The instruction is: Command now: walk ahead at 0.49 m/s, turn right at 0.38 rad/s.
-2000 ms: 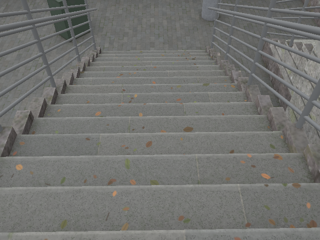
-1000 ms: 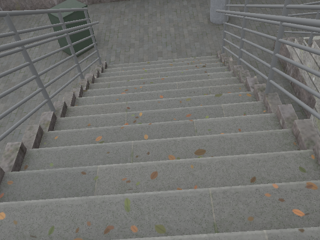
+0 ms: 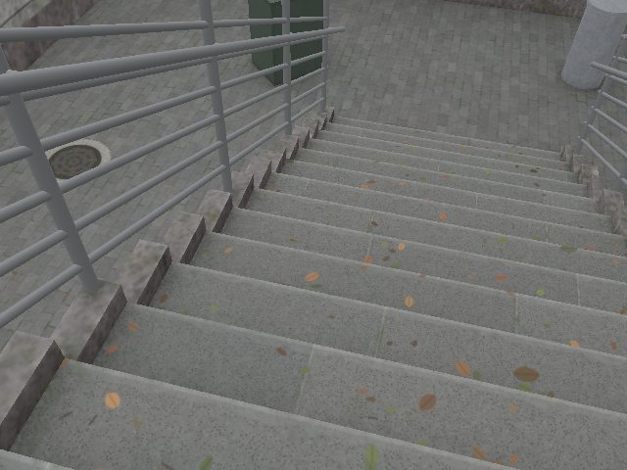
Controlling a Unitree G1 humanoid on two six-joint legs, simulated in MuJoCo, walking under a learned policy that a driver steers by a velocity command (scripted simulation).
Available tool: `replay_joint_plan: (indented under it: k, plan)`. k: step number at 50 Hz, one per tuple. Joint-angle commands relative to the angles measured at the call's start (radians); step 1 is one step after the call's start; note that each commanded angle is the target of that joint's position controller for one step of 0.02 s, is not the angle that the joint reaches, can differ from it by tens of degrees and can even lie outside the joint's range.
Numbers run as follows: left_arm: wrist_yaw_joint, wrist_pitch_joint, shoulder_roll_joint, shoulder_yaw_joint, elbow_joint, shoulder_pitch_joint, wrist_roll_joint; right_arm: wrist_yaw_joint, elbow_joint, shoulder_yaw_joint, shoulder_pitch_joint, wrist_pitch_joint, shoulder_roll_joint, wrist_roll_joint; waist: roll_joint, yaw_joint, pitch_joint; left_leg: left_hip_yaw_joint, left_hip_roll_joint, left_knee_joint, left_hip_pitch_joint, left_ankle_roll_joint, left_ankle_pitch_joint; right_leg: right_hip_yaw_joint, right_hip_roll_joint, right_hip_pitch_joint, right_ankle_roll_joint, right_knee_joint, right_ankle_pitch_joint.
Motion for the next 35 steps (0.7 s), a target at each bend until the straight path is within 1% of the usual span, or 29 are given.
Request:
replay_joint_plan:
  k: [1,2,3,4,5,6,7,8,9,10,12,13,14,16,18,19,20,21,22,23,24,25,26,27,29,31,32,34,35]
  plan:
    - [0.001,-0.06,0.063,0.012,-0.174,-0.238,0.02,-0.011,0.098,-0.079,0.555,-0.015,-0.189,0.0,0.126,-0.299,-0.105,-0.078,0.087,-0.174,0.735,0.129,0.145,0.11,0.048,-0.521,-0.07,0.563,0.371]
    - [0.001,-0.066,-0.003,0.0,-0.157,-0.004,-0.002,0.006,0.086,-0.078,0.489,-0.01,-0.205,0.011,0.39,-0.141,-0.163,-0.508,0.328,-0.346,0.685,0.29,0.115,0.152,0.095,-0.629,-0.062,0.799,-0.067]
    - [0.01,-0.061,0.043,0.012,-0.163,-0.028,-0.01,0.023,0.078,-0.074,0.405,-0.006,-0.184,0.05,0.249,-0.107,-0.019,-0.53,0.364,-0.352,0.596,0.278,0.038,0.185,0.051,-0.761,-0.073,0.821,-0.06]
    - [0.02,-0.032,0.052,0.017,-0.185,-0.087,-0.019,0.035,0.086,-0.08,0.367,0.002,-0.188,0.046,0.162,-0.09,0.036,-0.508,0.38,-0.348,0.518,0.264,-0.057,0.161,0.024,-0.818,-0.077,0.828,-0.014]
    - [0.032,-0.002,0.059,0.019,-0.198,-0.154,-0.034,0.042,0.086,-0.068,0.294,0.006,-0.146,0.028,-0.005,-0.071,0.099,-0.44,0.36,-0.339,0.372,0.247,-0.273,0.135,-0.035,-0.824,-0.078,0.725,0.031]
    - [0.039,0.024,0.091,0.03,-0.208,-0.174,-0.023,0.035,0.054,-0.057,0.17,0.006,-0.119,-0.001,0.017,-0.049,0.136,-0.392,0.37,-0.323,0.236,0.231,-0.293,0.159,-0.063,-0.764,-0.07,0.658,0.134]
    - [0.037,0.045,0.09,0.033,-0.212,-0.159,-0.002,0.021,0.039,-0.049,0.092,0.006,-0.107,-0.017,0.051,-0.017,0.143,-0.32,0.355,-0.313,0.108,0.216,-0.226,0.123,-0.064,-0.664,-0.055,0.646,0.228]
    - [0.028,0.05,0.108,0.043,-0.216,-0.166,0.004,0.0,0.015,-0.039,0.029,-0.004,-0.081,-0.016,0.051,0.004,0.145,-0.187,0.272,-0.282,0.069,0.149,-0.378,0.158,-0.076,-0.651,-0.055,0.53,0.438]
    - [0.02,0.052,0.09,0.04,-0.225,-0.165,0.022,-0.021,0.012,-0.039,-0.006,-0.004,-0.091,-0.018,0.112,0.018,0.128,-0.119,0.252,-0.265,0.03,0.125,-0.368,0.118,-0.061,-0.603,-0.05,0.474,0.589]
    - [0.007,0.05,0.087,0.035,-0.255,-0.197,0.038,-0.047,-0.002,-0.039,-0.045,-0.003,-0.097,-0.008,0.093,0.03,0.149,0.025,0.179,-0.256,-0.106,0.09,-0.385,0.061,-0.029,-0.471,-0.033,0.283,0.787]
    - [-0.024,0.045,0.043,0.023,-0.288,-0.263,0.028,-0.087,0.019,-0.046,0.0,0.021,-0.142,0.01,0.09,0.002,0.087,0.149,0.133,-0.204,-0.131,0.063,-0.367,-0.056,0.016,-0.241,-0.008,0.061,0.994]
    - [-0.032,0.053,0.049,0.025,-0.303,-0.296,0.004,-0.102,0.032,-0.044,0.009,0.028,-0.147,0.02,0.114,-0.002,0.076,0.169,0.131,-0.165,-0.129,0.058,-0.373,-0.069,0.019,-0.17,0.015,0.029,1.026]
    - [-0.038,0.057,0.053,0.024,-0.31,-0.313,-0.008,-0.104,0.041,-0.044,0.023,0.034,-0.138,0.031,0.112,-0.005,0.055,0.178,0.137,-0.096,-0.096,0.055,-0.396,-0.072,0.014,-0.134,0.024,0.009,1.039]
    - [-0.039,0.072,0.076,0.026,-0.289,-0.287,-0.003,-0.096,0.04,-0.04,0.047,0.049,-0.11,0.043,0.087,-0.013,0.052,0.175,0.16,0.052,0.037,0.04,-0.352,-0.086,-0.015,-0.13,0.025,-0.124,1.033]
    - [-0.043,0.082,0.086,0.041,-0.22,-0.115,0.011,-0.083,0.065,-0.041,0.051,0.065,-0.098,0.045,0.081,0.053,0.038,0.162,0.192,0.264,0.153,0.027,-0.181,-0.089,-0.05,-0.034,-0.026,-0.283,0.989]
    - [-0.041,0.08,0.119,0.063,-0.17,0.039,0.022,-0.083,0.084,-0.046,0.054,0.063,-0.092,0.046,0.051,0.137,-0.01,0.189,0.142,0.518,0.141,0.015,-0.106,-0.064,-0.052,0.148,-0.094,-0.362,0.973]
    - [-0.04,0.063,0.228,0.082,-0.147,0.067,0.048,-0.081,0.063,-0.045,0.119,0.05,-0.05,0.016,-0.292,0.117,-0.013,0.266,-0.034,1.052,-0.141,-0.051,-0.725,0.04,-0.142,0.392,-0.166,-0.225,1.425]
    - [-0.03,0.058,0.273,0.06,-0.2,-0.016,0.051,-0.067,-0.011,-0.019,0.197,0.04,-0.015,-0.011,-0.436,0.019,-0.115,0.09,-0.024,1.211,-0.425,-0.073,-0.785,0.226,-0.234,0.581,-0.221,-0.01,1.612]
    - [-0.024,0.068,0.264,0.053,-0.249,-0.07,0.044,-0.065,-0.044,-0.016,0.129,0.04,-0.071,0.003,-0.346,0.058,-0.239,0.032,-0.029,1.279,-0.46,-0.085,-0.722,0.322,-0.315,0.592,-0.297,-0.056,1.544]
    - [-0.014,0.065,0.217,0.03,-0.283,-0.142,0.054,-0.073,-0.037,-0.036,0.097,0.038,-0.129,-0.007,-0.132,0.035,-0.222,-0.033,-0.001,1.211,-0.404,-0.056,-0.531,0.296,-0.322,0.428,-0.285,-0.08,1.51]
    - [-0.014,0.061,0.266,0.045,-0.289,-0.231,0.047,-0.095,-0.087,-0.036,0.086,0.056,-0.151,0.029,-0.063,-0.041,-0.267,-0.068,0.006,0.991,-0.38,-0.044,-0.337,0.463,-0.356,0.29,-0.337,-0.189,0.967]
    - [-0.009,0.058,0.232,0.038,-0.309,-0.307,0.032,-0.113,-0.094,-0.044,0.028,0.081,-0.158,0.026,-0.044,-0.065,-0.18,-0.075,0.025,0.902,-0.372,-0.053,-0.286,0.555,-0.36,0.152,-0.313,-0.211,0.848]
    - [0.003,0.055,0.171,0.017,-0.32,-0.326,0.025,-0.114,-0.089,-0.052,0.017,0.103,-0.169,0.01,-0.025,-0.072,-0.153,-0.091,0.017,0.886,-0.344,-0.059,-0.271,0.544,-0.328,0.096,-0.276,-0.195,0.831]
    - [0.019,0.056,0.147,0.003,-0.303,-0.309,0.015,-0.117,-0.098,-0.049,0.004,0.12,-0.132,0.0,-0.039,-0.081,-0.079,-0.079,-0.004,0.687,-0.301,-0.075,-0.19,0.442,-0.231,-0.013,-0.248,-0.213,0.746]
    - [0.057,0.061,0.142,0.008,-0.279,-0.246,-0.001,-0.112,-0.145,-0.037,-0.083,0.123,-0.071,-0.034,-0.071,-0.052,-0.091,-0.074,-0.027,0.441,-0.318,-0.093,-0.128,0.396,-0.16,0.05,-0.229,-0.157,0.799]
    - [0.085,0.081,0.16,0.009,-0.282,-0.242,0.007,-0.094,-0.177,-0.022,-0.131,0.124,-0.032,-0.027,-0.083,-0.05,-0.17,-0.075,-0.036,0.392,-0.24,-0.11,-0.121,0.418,-0.159,0.078,-0.214,-0.123,0.886]
    - [0.09,0.093,0.17,0.012,-0.298,-0.266,0.006,-0.086,-0.181,-0.022,-0.121,0.129,-0.036,-0.013,-0.085,-0.054,-0.183,-0.082,-0.039,0.387,-0.243,-0.113,-0.134,0.424,-0.16,0.093,-0.211,-0.113,0.894]
    - [0.085,0.098,0.195,0.003,-0.346,-0.327,0.027,-0.069,-0.162,-0.042,-0.081,0.129,-0.089,-0.006,-0.059,-0.073,-0.19,-0.064,-0.06,0.561,-0.167,-0.123,-0.07,0.462,-0.179,0.006,-0.234,-0.093,0.975]
    - [0.081,0.104,0.182,-0.005,-0.357,-0.329,0.027,-0.066,-0.169,-0.047,-0.09,0.134,-0.093,-0.005,-0.042,-0.064,-0.156,-0.062,-0.078,0.635,-0.187,-0.128,-0.124,0.486,-0.178,-0.016,-0.253,-0.092,0.957]
Velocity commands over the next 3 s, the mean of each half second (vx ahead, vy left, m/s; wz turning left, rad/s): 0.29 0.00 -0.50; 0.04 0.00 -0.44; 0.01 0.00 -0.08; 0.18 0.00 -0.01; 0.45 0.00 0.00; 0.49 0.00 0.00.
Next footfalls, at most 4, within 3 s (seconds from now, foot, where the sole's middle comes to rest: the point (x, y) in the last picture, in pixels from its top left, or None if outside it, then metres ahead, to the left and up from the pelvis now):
0.38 right None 0.29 -0.11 -0.91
0.98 left None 0.35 0.12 -0.91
2.38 left None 0.62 -0.12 -1.07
2.92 right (497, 432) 0.82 -0.52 -1.24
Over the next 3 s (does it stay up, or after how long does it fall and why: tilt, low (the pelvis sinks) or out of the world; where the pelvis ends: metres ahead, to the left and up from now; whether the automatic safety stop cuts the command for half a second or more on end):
stays up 0.76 -0.38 -0.48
